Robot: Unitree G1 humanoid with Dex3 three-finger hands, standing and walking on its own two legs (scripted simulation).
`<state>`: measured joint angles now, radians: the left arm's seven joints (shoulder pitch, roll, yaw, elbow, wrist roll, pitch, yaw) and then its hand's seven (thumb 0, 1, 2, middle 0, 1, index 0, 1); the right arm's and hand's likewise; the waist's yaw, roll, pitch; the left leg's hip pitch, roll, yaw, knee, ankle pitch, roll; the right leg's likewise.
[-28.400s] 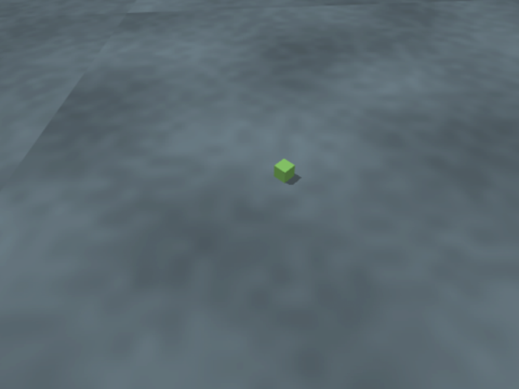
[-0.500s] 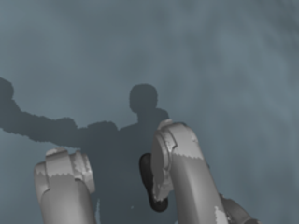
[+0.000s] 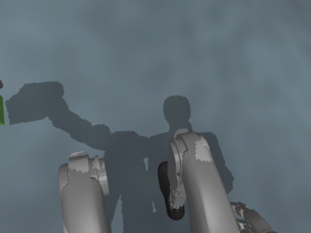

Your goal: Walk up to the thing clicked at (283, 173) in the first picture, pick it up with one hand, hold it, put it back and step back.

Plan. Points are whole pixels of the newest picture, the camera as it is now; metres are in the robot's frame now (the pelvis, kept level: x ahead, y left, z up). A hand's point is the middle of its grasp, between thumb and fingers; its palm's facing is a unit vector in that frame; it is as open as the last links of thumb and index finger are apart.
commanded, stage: lift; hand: left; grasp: from above
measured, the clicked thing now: out of the picture +0.45 +0.38 -0.20
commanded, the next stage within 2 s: hold in 1.74 s
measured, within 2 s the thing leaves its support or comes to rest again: neither
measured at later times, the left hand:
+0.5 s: hand out of the picture +0.43 +0.36 -0.07, palm faces -0.48 -0.11 -0.87, open 10.4 cm
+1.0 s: hand out of the picture +0.37 +0.30 +0.13, palm faces -0.42 -0.14 -0.90, open 8.1 cm
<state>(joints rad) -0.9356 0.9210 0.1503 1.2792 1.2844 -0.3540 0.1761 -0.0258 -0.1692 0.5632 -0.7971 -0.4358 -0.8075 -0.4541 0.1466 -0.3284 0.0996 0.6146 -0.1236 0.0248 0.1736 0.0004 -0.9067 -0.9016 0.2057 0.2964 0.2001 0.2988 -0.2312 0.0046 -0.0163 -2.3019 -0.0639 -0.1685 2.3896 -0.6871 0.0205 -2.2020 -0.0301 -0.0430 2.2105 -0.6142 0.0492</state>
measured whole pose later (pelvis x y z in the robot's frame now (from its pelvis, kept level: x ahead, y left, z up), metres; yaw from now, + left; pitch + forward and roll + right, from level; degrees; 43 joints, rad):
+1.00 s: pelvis +0.01 -0.01 +0.21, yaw +6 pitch +28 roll -5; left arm -0.42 0.62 0.01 0.68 0.98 -0.15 0.02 -0.04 0.07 0.44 -0.63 -0.45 -0.99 -0.51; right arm 0.14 -0.26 -0.01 0.65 0.01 0.08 0.02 0.00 -0.89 -0.90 0.21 0.30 0.20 0.30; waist -0.10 0.05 -0.16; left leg -1.56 0.01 -0.09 1.71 -0.63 0.00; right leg -1.54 -0.02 -0.01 1.60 -0.54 0.07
